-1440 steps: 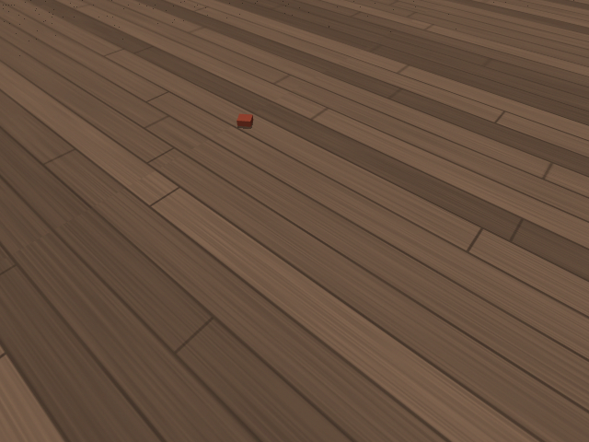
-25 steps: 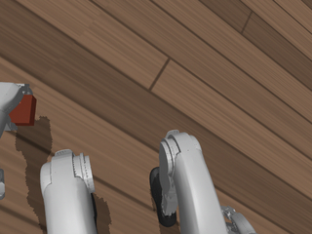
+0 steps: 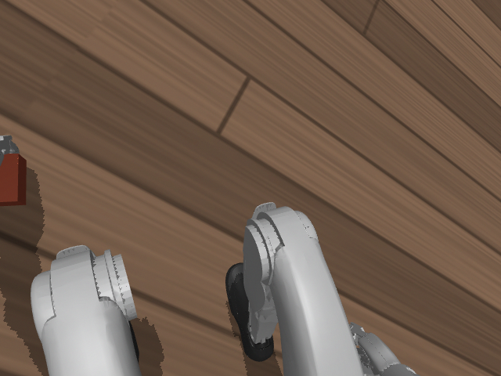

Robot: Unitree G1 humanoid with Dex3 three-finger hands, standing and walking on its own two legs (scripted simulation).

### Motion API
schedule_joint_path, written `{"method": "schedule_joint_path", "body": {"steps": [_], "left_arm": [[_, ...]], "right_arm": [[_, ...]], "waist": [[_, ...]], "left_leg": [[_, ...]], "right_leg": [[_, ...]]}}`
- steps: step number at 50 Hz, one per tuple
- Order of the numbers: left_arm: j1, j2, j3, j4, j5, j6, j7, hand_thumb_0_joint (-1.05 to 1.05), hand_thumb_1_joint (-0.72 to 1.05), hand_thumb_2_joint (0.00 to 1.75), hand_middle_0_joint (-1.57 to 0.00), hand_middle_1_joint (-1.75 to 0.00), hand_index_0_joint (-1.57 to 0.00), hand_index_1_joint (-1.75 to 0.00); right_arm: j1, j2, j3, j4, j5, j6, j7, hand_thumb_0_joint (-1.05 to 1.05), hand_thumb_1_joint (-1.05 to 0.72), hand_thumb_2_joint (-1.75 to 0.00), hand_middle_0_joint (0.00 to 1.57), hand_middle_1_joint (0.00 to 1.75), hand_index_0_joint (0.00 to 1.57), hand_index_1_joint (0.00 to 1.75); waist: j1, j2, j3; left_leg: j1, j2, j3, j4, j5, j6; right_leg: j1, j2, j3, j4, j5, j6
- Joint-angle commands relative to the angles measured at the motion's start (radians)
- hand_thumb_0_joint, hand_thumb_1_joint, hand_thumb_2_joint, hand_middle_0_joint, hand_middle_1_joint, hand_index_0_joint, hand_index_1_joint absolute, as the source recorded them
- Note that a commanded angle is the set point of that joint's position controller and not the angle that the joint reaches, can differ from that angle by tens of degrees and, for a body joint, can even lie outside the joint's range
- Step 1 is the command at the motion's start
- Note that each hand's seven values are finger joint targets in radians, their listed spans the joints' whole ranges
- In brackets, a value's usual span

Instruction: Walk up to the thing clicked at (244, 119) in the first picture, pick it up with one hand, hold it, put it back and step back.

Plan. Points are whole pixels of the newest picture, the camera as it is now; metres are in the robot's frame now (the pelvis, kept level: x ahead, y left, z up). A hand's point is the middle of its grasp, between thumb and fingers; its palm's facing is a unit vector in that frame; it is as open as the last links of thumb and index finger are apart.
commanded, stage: rest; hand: left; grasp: from above
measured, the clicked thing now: out of the picture +0.44 +0.31 -0.25
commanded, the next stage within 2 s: open in 0.84 s
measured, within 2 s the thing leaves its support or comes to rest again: rests again in 0.40 s
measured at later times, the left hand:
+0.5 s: hand out of the picture +0.42 +0.31 -0.24, palm faces -0.48 -0.04 -0.87, open 10.4 cm
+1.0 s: hand out of the picture +0.42 +0.30 -0.25, palm faces -0.48 -0.04 -0.88, open 10.4 cm
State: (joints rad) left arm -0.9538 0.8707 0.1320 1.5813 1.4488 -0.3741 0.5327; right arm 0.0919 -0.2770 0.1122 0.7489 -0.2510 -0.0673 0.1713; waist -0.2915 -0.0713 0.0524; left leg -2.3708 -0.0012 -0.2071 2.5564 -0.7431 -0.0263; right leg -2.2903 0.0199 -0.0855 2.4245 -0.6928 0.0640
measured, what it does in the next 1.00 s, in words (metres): stands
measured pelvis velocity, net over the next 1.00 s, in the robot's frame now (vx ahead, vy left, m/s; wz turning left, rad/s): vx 0.00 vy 0.01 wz -0.05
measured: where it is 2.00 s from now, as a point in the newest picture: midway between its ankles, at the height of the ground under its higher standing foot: (193, 354)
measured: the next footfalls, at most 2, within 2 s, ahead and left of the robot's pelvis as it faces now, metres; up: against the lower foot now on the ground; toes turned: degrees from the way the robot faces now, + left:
none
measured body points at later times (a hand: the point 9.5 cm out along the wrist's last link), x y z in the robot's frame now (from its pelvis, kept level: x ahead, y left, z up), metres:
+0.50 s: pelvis +0.00 +0.01 -0.01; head +0.26 +0.12 +0.34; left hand +0.44 +0.31 -0.19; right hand +0.06 -0.26 -0.07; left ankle +0.06 +0.13 -0.26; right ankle +0.10 -0.13 -0.26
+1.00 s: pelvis +0.00 +0.01 +0.00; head +0.26 +0.13 +0.34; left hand +0.44 +0.30 -0.20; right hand +0.06 -0.26 -0.07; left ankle +0.06 +0.13 -0.26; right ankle +0.10 -0.13 -0.26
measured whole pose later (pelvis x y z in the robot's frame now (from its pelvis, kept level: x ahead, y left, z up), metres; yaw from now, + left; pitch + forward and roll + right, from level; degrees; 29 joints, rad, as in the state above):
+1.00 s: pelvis +0.00 +0.01 +0.00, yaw -3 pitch +28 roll -14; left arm -0.96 0.94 0.06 1.70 1.41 -0.32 0.66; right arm 0.05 -0.32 0.23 0.72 -0.30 -0.21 0.25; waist -0.34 -0.12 0.12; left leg -2.35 0.01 -0.25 2.60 -0.76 -0.01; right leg -2.24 0.04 -0.12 2.41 -0.68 0.08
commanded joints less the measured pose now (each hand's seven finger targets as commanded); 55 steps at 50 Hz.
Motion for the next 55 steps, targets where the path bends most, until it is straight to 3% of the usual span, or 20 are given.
{"method": "schedule_joint_path", "body": {"steps": [1, 3, 4, 8, 13, 16, 21, 24, 27, 29, 30, 32, 33, 34, 41, 47, 48, 52, 53, 55], "left_arm": [[-0.262, 0.284, 0.048, -0.126, -0.02, -0.011, 0.065, 0.0, 0.68, 0.69, -0.97, -0.64, -1.0, -0.6], [-0.252, 0.286, 0.049, -0.144, -0.021, -0.009, 0.075, 0.0, 0.68, 0.72, -0.98, -0.64, -1.01, -0.62], [-0.272, 0.277, 0.034, -0.126, -0.017, -0.006, 0.079, 0.0, 0.69, 0.71, -0.98, -0.65, -1.01, -0.62], [-0.286, 0.276, 0.018, -0.083, -0.016, 0.005, 0.089, 0.0, 0.71, 0.72, -1.02, -0.63, -1.04, -0.6], [-0.257, 0.276, 0.013, -0.094, -0.027, 0.02, 0.112, 0.0, 0.68, 0.69, -0.99, -0.6, -1.02, -0.58], [-0.293, 0.262, -0.007, -0.077, -0.031, 0.022, 0.11, 0.0, 0.67, 0.69, -0.98, -0.61, -1.01, -0.59], [-0.272, 0.317, 0.022, -0.045, -0.018, 0.027, 0.134, 0.0, 0.67, 0.7, -0.99, -0.63, -1.01, -0.6], [-0.272, 0.258, -0.024, -0.022, -0.027, 0.034, 0.132, 0.0, 0.66, 0.68, -0.99, -0.6, -1.01, -0.58], [-0.278, 0.277, -0.02, -0.033, -0.029, 0.035, 0.13, 0.0, 0.65, 0.68, -0.98, -0.59, -1.0, -0.57], [-0.272, 0.269, -0.03, -0.034, -0.038, 0.038, 0.129, 0.0, 0.65, 0.65, -0.98, -0.58, -1.0, -0.56], [-0.273, 0.305, -0.006, -0.038, -0.04, 0.037, 0.138, 0.0, 0.64, 0.67, -0.98, -0.58, -1.0, -0.56], [-0.261, 0.277, -0.027, -0.018, -0.038, 0.037, 0.142, 0.0, 0.63, 0.64, -0.96, -0.59, -0.98, -0.56], [-0.26, 0.307, -0.008, -0.025, -0.035, 0.038, 0.15, 0.0, 0.62, 0.66, -0.97, -0.58, -0.98, -0.57], [-0.252, 0.262, -0.045, -0.001, -0.034, 0.043, 0.146, 0.0, 0.61, 0.68, -0.97, -0.57, -0.98, -0.56], [-0.256, 0.257, -0.064, 0.024, -0.056, 0.05, 0.157, 0.0, 0.56, 0.63, -0.93, -0.56, -0.94, -0.54], [-0.235, 0.289, -0.039, 0.044, -0.058, 0.051, 0.155, 0.0, 0.53, 0.61, -0.91, -0.56, -0.92, -0.54], [-0.24, 0.268, -0.052, 0.034, -0.062, 0.051, 0.152, 0.0, 0.45, 0.62, -0.83, -0.56, -0.84, -0.55], [-0.255, 0.285, -0.049, 0.027, -0.066, 0.045, 0.155, 0.0, 0.13, 0.59, -0.54, -0.6, -0.56, -0.58], [-0.256, 0.264, -0.068, 0.034, -0.069, 0.045, 0.152, 0.0, 0.05, 0.58, -0.5, -0.6, -0.52, -0.58], [-0.238, 0.316, -0.03, 0.021, -0.061, 0.046, 0.159, 0.0, -0.08, 0.63, -0.44, -0.63, -0.45, -0.62]], "right_arm": [[0.186, -0.311, -0.084, -0.004, -0.006, -0.001, -0.011, 0.0, -0.9, -0.9, 0.2, 0.3, 0.2, 0.3], [0.181, -0.305, -0.078, -0.01, -0.013, -0.004, -0.011, 0.0, -0.9, -0.9, 0.2, 0.3, 0.2, 0.3], [0.18, -0.304, -0.074, -0.009, -0.016, -0.006, -0.007, 0.0, -0.9, -0.9, 0.2, 0.3, 0.2, 0.3], [0.178, -0.318, -0.055, -0.007, -0.025, -0.024, 0.0, 0.0, -0.91, -0.9, 0.2, 0.3, 0.2, 0.3], [0.169, -0.314, -0.044, 0.003, -0.031, -0.034, 0.008, 0.0, -0.9, -0.9, 0.2, 0.3, 0.2, 0.3], [0.164, -0.327, -0.037, 0.002, -0.033, -0.049, 0.016, 0.0, -0.91, -0.9, 0.2, 0.3, 0.2, 0.3], [0.143, -0.348, -0.026, -0.019, -0.039, -0.062, 0.025, 0.0, -0.91, -0.9, 0.2, 0.3, 0.2, 0.3], [0.141, -0.331, -0.01, -0.011, -0.043, -0.078, 0.037, 0.0, -0.91, -0.9, 0.2, 0.3, 0.2, 0.3], [0.152, -0.351, -0.003, -0.02, -0.044, -0.093, 0.044, 0.0, -0.91, -0.9, 0.2, 0.3, 0.2, 0.3], [0.146, -0.35, -0.002, -0.012, -0.046, -0.102, 0.05, 0.0, -0.91, -0.9, 0.2, 0.3, 0.2, 0.3], [0.131, -0.355, -0.001, -0.023, -0.043, -0.103, 0.047, 0.0, -0.91, -0.9, 0.2, 0.3, 0.2, 0.3], [0.144, -0.354, 0.002, -0.017, -0.045, -0.105, 0.054, 0.0, -0.91, -0.9, 0.2, 0.3, 0.2, 0.3], [0.12, -0.359, 0.003, -0.031, -0.048, -0.108, 0.054, 0.0, -0.91, -0.9, 0.2, 0.3, 0.2, 0.3], [0.14, -0.352, 0.009, -0.014, -0.046, -0.108, 0.057, 0.0, -0.91, -0.9, 0.2, 0.3, 0.2, 0.3], [0.114, -0.362, 0.021, -0.01, -0.041, -0.126, 0.065, 0.0, -0.92, -0.9, 0.2, 0.3, 0.2, 0.3], [0.113, -0.375, 0.025, -0.025, -0.045, -0.137, 0.072, 0.0, -0.91, -0.9, 0.2, 0.3, 0.2, 0.3], [0.104, -0.375, 0.022, -0.034, -0.043, -0.139, 0.071, 0.0, -0.91, -0.9, 0.2, 0.3, 0.2, 0.3], [0.104, -0.377, 0.031, -0.036, -0.046, -0.138, 0.07, 0.0, -0.91, -0.9, 0.2, 0.3, 0.2, 0.3], [0.098, -0.371, 0.033, -0.029, -0.041, -0.142, 0.07, 0.0, -0.91, -0.9, 0.2, 0.3, 0.2, 0.3], [0.114, -0.382, 0.03, -0.033, -0.043, -0.138, 0.068, 0.0, -0.91, -0.9, 0.2, 0.3, 0.2, 0.3]], "waist": [[-0.006, 0.417, -0.685], [0.0, 0.429, -0.706], [-0.023, 0.427, -0.688], [-0.044, 0.413, -0.651], [-0.031, 0.436, -0.661], [-0.058, 0.451, -0.636], [-0.053, 0.454, -0.622], [-0.068, 0.46, -0.604], [-0.086, 0.454, -0.597], [-0.079, 0.462, -0.582], [-0.067, 0.458, -0.606], [-0.078, 0.472, -0.583], [-0.069, 0.456, -0.595], [-0.081, 0.455, -0.579], [-0.085, 0.443, -0.553], [-0.09, 0.437, -0.556], [-0.091, 0.423, -0.552], [-0.095, 0.43, -0.562], [-0.095, 0.426, -0.546], [-0.089, 0.421, -0.569]], "left_leg": [[0.544, -0.004, 0.126, -0.257, 0.279, 0.037], [0.552, -0.002, 0.126, -0.255, 0.282, 0.037], [0.543, 0.001, 0.127, -0.239, 0.274, 0.041], [0.532, 0.003, 0.119, -0.225, 0.275, 0.041], [0.532, 0.003, 0.114, -0.247, 0.265, 0.038], [0.543, 0.007, 0.1, -0.242, 0.268, 0.035], [0.531, 0.008, 0.093, -0.245, 0.274, 0.032], [0.538, 0.01, 0.098, -0.241, 0.247, 0.032], [0.538, 0.01, 0.091, -0.239, 0.265, 0.034], [0.538, 0.013, 0.087, -0.238, 0.263, 0.033], [0.55, 0.015, 0.081, -0.247, 0.263, 0.031], [0.541, 0.015, 0.076, -0.258, 0.257, 0.028], [0.531, 0.017, 0.074, -0.25, 0.252, 0.031], [0.532, 0.016, 0.078, -0.248, 0.255, 0.03], [0.516, 0.019, 0.065, -0.256, 0.228, 0.033], [0.526, 0.022, 0.065, -0.249, 0.251, 0.035], [0.52, 0.022, 0.064, -0.247, 0.246, 0.036], [0.511, 0.021, 0.069, -0.249, 0.24, 0.037], [0.501, 0.021, 0.067, -0.245, 0.225, 0.038], [0.508, 0.022, 0.072, -0.24, 0.24, 0.038]], "right_leg": [[0.326, 0.04, -0.126, -0.203, 0.265, -0.089], [0.344, 0.042, -0.123, -0.202, 0.273, -0.087], [0.334, 0.042, -0.124, -0.195, 0.272, -0.087], [0.325, 0.046, -0.132, -0.194, 0.282, -0.085], [0.346, 0.05, -0.133, -0.193, 0.274, -0.084], [0.317, 0.049, -0.151, -0.184, 0.271, -0.083], [0.333, 0.053, -0.155, -0.179, 0.284, -0.087], [0.33, 0.056, -0.153, -0.181, 0.272, -0.083], [0.344, 0.053, -0.163, -0.181, 0.285, -0.078], [0.331, 0.055, -0.165, -0.183, 0.279, -0.08], [0.345, 0.059, -0.164, -0.184, 0.281, -0.082], [0.336, 0.057, -0.169, -0.18, 0.274, -0.08], [0.348, 0.062, -0.167, -0.181, 0.276, -0.083], [0.342, 0.058, -0.165, -0.179, 0.277, -0.081], [0.335, 0.062, -0.167, -0.185, 0.263, -0.082], [0.361, 0.062, -0.168, -0.187, 0.286, -0.08], [0.357, 0.061, -0.167, -0.19, 0.282, -0.081], [0.383, 0.066, -0.166, -0.205, 0.279, -0.08], [0.37, 0.063, -0.164, -0.198, 0.267, -0.082], [0.391, 0.066, -0.162, -0.203, 0.281, -0.08]]}}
